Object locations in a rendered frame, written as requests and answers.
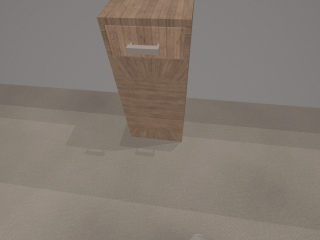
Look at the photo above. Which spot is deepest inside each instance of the drawer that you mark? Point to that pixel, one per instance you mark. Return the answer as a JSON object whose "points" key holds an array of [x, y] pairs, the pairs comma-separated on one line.
{"points": [[171, 39]]}

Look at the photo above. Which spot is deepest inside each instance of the handle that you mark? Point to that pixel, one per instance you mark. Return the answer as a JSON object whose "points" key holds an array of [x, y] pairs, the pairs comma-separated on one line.
{"points": [[143, 49]]}

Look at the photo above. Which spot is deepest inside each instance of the cabinet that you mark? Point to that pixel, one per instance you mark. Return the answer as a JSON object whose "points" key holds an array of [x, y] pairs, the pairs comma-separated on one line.
{"points": [[152, 90]]}

